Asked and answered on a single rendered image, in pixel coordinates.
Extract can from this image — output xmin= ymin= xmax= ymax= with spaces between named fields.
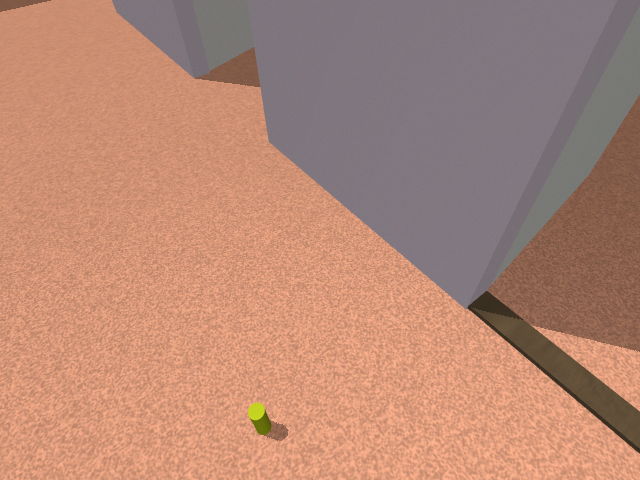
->
xmin=248 ymin=403 xmax=271 ymax=435

